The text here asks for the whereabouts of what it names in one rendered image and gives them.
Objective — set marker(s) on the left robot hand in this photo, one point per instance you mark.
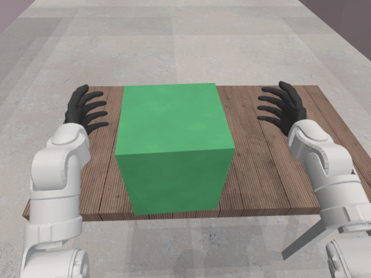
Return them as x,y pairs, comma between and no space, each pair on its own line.
77,109

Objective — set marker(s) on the right robot upper arm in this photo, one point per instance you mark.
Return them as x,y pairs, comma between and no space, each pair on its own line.
350,257

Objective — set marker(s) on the carton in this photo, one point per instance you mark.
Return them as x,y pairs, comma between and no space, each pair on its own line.
174,147

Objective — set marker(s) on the left robot upper arm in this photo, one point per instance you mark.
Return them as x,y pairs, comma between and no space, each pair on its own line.
65,263

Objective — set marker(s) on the table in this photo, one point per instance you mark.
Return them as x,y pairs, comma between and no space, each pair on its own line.
264,179

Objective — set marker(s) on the right robot forearm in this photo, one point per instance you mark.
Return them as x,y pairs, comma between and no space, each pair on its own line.
342,199

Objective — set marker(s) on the left robot forearm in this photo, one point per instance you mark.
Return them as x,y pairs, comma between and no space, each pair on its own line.
55,184

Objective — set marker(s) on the right robot hand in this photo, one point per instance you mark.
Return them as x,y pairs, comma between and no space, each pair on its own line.
291,107

